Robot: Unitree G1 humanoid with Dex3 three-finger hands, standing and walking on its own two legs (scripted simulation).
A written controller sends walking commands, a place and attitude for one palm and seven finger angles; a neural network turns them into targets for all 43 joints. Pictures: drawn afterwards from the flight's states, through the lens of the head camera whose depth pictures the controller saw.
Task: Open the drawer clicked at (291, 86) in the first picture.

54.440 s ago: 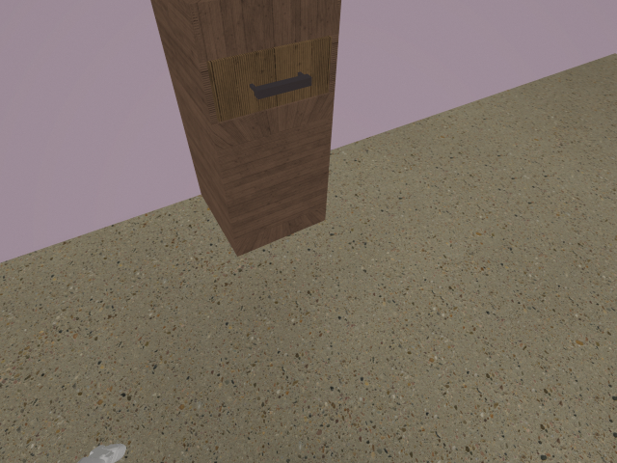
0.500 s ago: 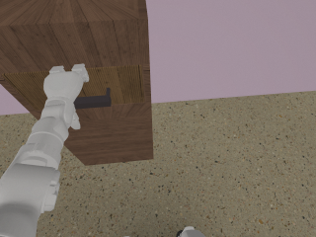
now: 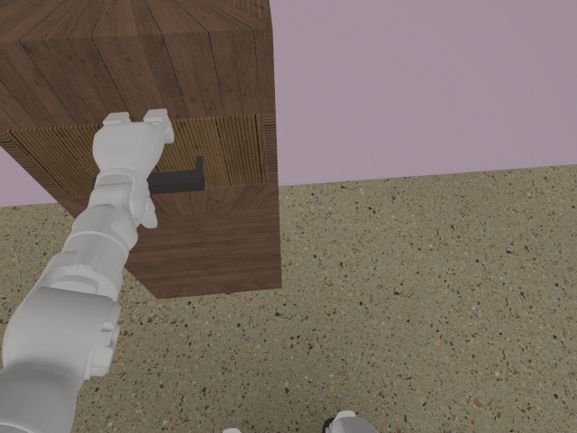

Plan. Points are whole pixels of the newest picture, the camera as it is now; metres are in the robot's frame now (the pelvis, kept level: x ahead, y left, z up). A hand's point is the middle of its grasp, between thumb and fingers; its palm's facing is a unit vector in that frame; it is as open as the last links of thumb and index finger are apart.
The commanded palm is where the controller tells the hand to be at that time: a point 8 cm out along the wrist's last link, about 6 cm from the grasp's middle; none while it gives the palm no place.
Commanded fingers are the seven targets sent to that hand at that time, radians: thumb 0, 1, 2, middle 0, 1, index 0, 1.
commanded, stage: move the hooked fingers above the handle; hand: left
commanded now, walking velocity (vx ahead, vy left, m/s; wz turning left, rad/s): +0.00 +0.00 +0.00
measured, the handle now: (151, 174) +0.54 +0.21 -0.02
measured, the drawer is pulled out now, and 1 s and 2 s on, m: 0.00 0.00 0.00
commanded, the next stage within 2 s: none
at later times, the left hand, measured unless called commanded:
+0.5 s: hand (146, 173) +0.49 +0.19 +0.04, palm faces -0.03 -0.05 -1.00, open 13.8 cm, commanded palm +0.48 +0.21 +0.09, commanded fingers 0.00 -0.50 0.30 -0.30 -1.20 -0.30 -1.20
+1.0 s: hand (146, 169) +0.49 +0.19 +0.04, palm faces -0.05 +0.00 -1.00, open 13.5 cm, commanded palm +0.48 +0.23 +0.09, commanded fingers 0.00 -0.50 0.30 -0.30 -1.20 -0.30 -1.20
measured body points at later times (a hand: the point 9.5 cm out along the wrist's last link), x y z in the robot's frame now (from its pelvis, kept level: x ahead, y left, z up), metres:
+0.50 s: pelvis +0.00 +0.00 +0.00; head +0.10 -0.01 +0.44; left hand +0.49 +0.19 +0.09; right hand +0.01 -0.29 -0.13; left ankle -0.02 +0.10 -0.71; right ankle +0.02 -0.13 -0.71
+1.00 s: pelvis -0.02 -0.01 +0.00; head +0.09 -0.02 +0.44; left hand +0.49 +0.19 +0.10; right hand +0.00 -0.29 -0.13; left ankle -0.02 +0.10 -0.71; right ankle +0.02 -0.13 -0.71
